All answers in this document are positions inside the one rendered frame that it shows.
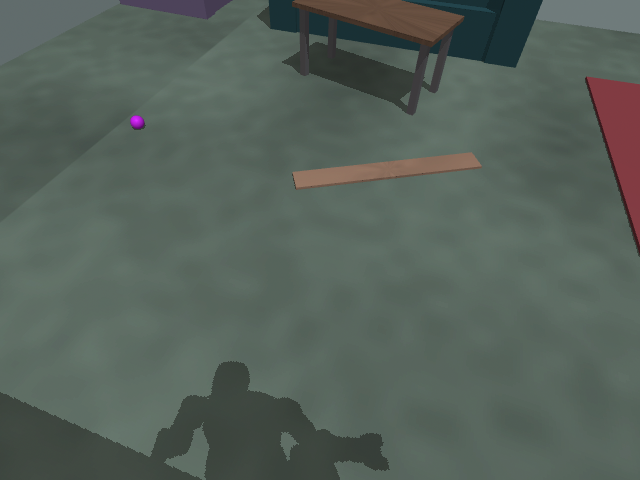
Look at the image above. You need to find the sofa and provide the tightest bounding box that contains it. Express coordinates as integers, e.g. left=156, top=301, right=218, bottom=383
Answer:
left=269, top=0, right=543, bottom=68

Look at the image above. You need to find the ball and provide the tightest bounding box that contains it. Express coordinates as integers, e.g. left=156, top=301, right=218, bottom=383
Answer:
left=130, top=115, right=144, bottom=129

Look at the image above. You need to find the armchair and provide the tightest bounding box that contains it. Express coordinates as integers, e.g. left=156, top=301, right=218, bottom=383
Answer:
left=120, top=0, right=232, bottom=19

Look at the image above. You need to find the coffee table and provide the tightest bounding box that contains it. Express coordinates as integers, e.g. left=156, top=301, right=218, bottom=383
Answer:
left=292, top=0, right=465, bottom=116

